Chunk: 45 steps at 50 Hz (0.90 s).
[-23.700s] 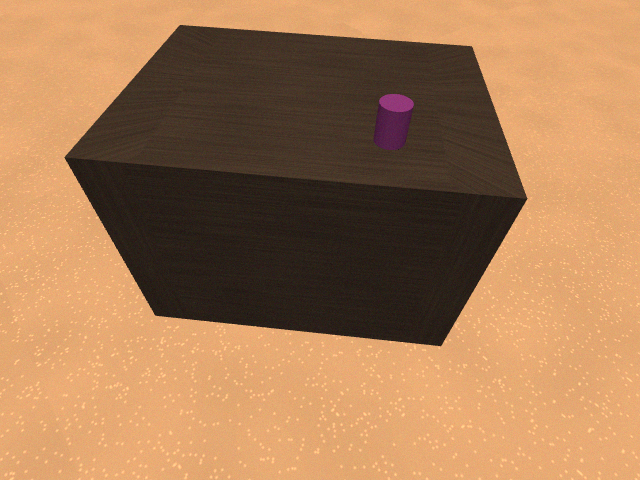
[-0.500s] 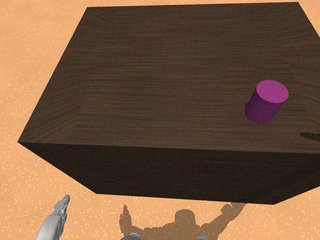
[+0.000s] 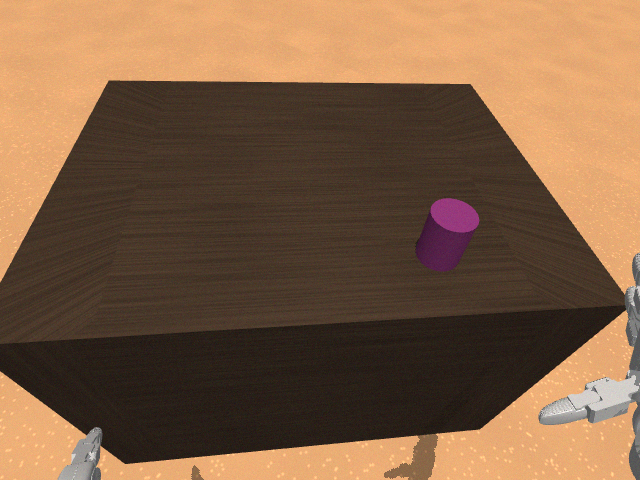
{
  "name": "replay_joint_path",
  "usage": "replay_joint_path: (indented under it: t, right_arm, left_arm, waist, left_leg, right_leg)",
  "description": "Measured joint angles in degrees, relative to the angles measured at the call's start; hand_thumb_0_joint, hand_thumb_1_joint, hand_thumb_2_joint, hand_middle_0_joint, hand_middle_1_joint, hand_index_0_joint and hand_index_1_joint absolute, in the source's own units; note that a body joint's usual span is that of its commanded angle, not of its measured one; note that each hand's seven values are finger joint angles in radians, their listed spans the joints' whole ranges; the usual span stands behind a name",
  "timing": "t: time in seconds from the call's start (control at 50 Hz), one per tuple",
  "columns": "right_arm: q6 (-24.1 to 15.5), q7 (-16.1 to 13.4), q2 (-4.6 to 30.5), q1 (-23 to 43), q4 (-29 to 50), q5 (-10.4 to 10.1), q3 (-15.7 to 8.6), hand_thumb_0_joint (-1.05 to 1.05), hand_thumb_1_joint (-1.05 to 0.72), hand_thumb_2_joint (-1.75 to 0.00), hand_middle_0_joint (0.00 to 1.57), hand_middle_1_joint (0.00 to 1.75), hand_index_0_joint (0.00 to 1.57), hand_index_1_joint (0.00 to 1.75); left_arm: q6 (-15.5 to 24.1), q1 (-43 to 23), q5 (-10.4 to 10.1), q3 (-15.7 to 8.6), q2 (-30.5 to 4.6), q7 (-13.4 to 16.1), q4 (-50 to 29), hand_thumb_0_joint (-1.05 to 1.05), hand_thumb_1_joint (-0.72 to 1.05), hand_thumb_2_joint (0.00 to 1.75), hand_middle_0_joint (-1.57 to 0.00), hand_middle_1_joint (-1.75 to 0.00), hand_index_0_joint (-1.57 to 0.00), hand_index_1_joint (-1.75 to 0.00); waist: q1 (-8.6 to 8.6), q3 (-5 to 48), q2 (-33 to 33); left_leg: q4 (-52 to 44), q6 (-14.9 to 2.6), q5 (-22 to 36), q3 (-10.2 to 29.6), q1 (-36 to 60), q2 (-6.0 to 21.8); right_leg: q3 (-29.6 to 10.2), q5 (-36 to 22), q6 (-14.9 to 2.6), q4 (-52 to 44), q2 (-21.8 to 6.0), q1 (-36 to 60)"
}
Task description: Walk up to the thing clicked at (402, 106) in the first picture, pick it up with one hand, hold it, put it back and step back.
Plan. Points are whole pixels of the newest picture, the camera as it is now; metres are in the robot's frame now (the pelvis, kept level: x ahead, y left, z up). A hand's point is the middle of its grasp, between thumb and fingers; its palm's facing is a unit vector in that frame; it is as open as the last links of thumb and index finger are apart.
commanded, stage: sink last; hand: right
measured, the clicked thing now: (445, 235) +0.49 -0.25 +0.00
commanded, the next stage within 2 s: home in 0.44 s
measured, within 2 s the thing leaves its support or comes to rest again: neither
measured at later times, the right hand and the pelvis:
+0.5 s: hand (612, 446) +0.14 -0.26 +0.10, palm faces +0.43 +0.77 -0.46, open 17.6 cm; pelvis -0.04 +0.03 +0.00, yaw -2 degrees
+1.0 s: hand (508, 479) +0.13 -0.22 -0.02, palm faces +0.23 +0.93 -0.28, open 17.5 cm; pelvis -0.03 +0.00 +0.01, yaw -1 degrees
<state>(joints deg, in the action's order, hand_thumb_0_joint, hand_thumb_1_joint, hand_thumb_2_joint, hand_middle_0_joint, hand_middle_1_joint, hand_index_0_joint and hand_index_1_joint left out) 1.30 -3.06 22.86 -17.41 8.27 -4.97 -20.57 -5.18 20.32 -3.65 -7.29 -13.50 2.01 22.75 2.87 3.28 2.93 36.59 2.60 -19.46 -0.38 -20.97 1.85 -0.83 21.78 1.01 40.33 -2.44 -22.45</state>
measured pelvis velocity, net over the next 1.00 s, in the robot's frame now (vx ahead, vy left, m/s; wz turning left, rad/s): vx -0.03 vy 0.00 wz -0.01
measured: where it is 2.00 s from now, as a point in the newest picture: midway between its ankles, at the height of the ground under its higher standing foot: outside the picture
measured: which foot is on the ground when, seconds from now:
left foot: down 0.00-1.00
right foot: down 0.00-1.00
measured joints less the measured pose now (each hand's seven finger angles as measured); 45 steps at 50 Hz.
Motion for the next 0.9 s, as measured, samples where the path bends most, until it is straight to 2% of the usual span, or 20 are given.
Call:
replay_joint_path:
  t: [0.1,0.18,0.24,0.4,0.48,0.62,0.68,0.74,0.8,0.9]
  right_arm:
    - [-3.0,-1.1,-2.4,-5.7,3.6,0.5,0.7,-0.01,0.58,-0.05,0.06,0.06,0.06,0.06]
    - [-3.7,0.5,-5.1,-10.3,5.0,0.4,2.8,-0.01,0.59,-0.05,0.05,0.06,0.05,0.06]
    - [-4.3,1.6,-6.2,-13.0,5.9,0.3,3.5,-0.01,0.60,-0.05,0.05,0.06,0.06,0.06]
    - [-7.2,0.8,-4.9,-10.6,2.6,0.9,0.6,-0.01,0.60,-0.05,0.06,0.06,0.06,0.07]
    - [-10.1,0.4,-3.1,-9.1,0.7,1.6,-0.7,-0.02,0.59,-0.05,0.06,0.06,0.06,0.07]
    - [-14.3,0.2,-1.4,-7.0,-5.0,2.0,-3.7,-0.01,0.57,-0.06,0.06,0.06,0.06,0.07]
    - [-14.8,0.3,-2.0,-7.0,-8.2,2.0,-3.9,-0.01,0.56,-0.06,0.06,0.06,0.06,0.06]
    - [-14.7,0.3,-3.5,-6.1,-10.5,2.2,-2.1,-0.01,0.56,-0.06,0.05,0.05,0.05,0.06]
    - [-14.3,0.5,-5.7,-5.1,-12.5,2.7,1.3,-0.01,0.56,-0.05,0.05,0.05,0.05,0.06]
    - [-12.9,1.1,-8.6,-6.0,-14.6,3.3,7.2,-0.01,0.55,-0.06,0.06,0.05,0.05,0.06]
  left_arm:
    - [2.5,-0.2,0.7,-0.5,-0.6,2.2,-3.9,-0.01,-0.51,0.05,-0.05,-0.04,-0.06,-0.04]
    - [4.3,0.7,0.5,-0.4,0.0,2.1,-6.1,-0.01,-0.50,0.05,-0.05,-0.04,-0.06,-0.04]
    - [5.3,1.8,0.6,-0.6,0.7,1.6,-5.4,-0.01,-0.50,0.05,-0.05,-0.04,-0.06,-0.04]
    - [7.1,-0.1,1.9,-1.2,0.4,2.6,2.9,-0.01,-0.49,0.04,-0.05,-0.04,-0.06,-0.04]
    - [8.1,-0.7,2.5,-0.3,0.8,3.1,3.2,-0.01,-0.50,0.04,-0.05,-0.04,-0.06,-0.04]
    - [10.8,-1.0,2.6,-0.6,0.1,3.3,3.0,-0.01,-0.47,0.08,-0.07,-0.06,-0.07,-0.06]
    - [11.5,-1.3,2.2,1.1,0.2,3.2,4.0,-0.01,-0.38,0.17,-0.08,-0.10,-0.09,-0.10]
    - [12.2,-2.5,2.2,4.4,1.6,3.0,5.1,-0.01,-0.24,0.30,-0.10,-0.13,-0.11,-0.14]
    - [13.2,-4.0,2.8,7.2,4.1,2.4,5.6,0.00,-0.06,0.43,-0.12,-0.17,-0.13,-0.17]
    - [14.9,-5.1,3.6,7.0,5.6,1.4,6.9,0.00,0.29,0.60,-0.15,-0.21,-0.16,-0.22]
  waist:
    - [0.38,-0.1,0.7]
    - [0.69,1.0,0.2]
    - [0.92,1.1,-0.6]
    - [0.65,-2.6,-0.4]
    - [0.41,-3.6,-0.4]
    - [0.51,-2.9,-1.0]
    - [0.60,-3.0,-1.6]
    - [0.65,-4.1,-2.4]
    - [0.54,-5.0,-2.9]
    - [-0.30,-5.8,-2.6]
  left_leg:
    - [1.2,-0.47,-0.3,-0.4,0.8,0.5]
    - [2.1,-0.95,-0.6,-0.6,1.1,0.7]
    - [2.6,-1.39,-0.7,-1.0,1.4,0.8]
    - [3.0,-2.08,0.6,-1.4,0.5,0.6]
    - [2.6,-2.03,1.4,-1.2,0.3,0.6]
    - [0.4,-1.52,2.5,-0.8,2.3,0.9]
    - [-0.7,-1.27,2.9,-0.5,3.2,0.9]
    - [-1.7,-1.13,3.5,-0.5,3.7,0.9]
    - [-2.8,-1.05,4.2,-0.5,3.8,1.0]
    - [-4.8,-0.63,5.0,-0.4,4.7,1.2]
  right_leg:
    - [-0.5,-1.1,0.45,-0.9,0.5,1.5]
    - [-0.6,-1.9,0.90,-1.9,0.7,2.5]
    - [-1.1,-2.5,1.24,-2.5,0.8,3.2]
    - [-1.5,-4.4,1.34,-3.0,0.6,2.6]
    - [-1.4,-5.4,1.47,-3.6,0.7,2.5]
    - [-0.9,-6.1,1.26,-5.4,1.0,4.5]
    - [-0.6,-6.2,1.10,-6.0,1.0,5.3]
    - [-0.5,-6.5,0.92,-6.5,1.0,5.6]
    - [-0.5,-6.9,0.82,-7.0,1.1,5.4]
    - [-0.3,-7.1,0.36,-8.0,1.3,5.8]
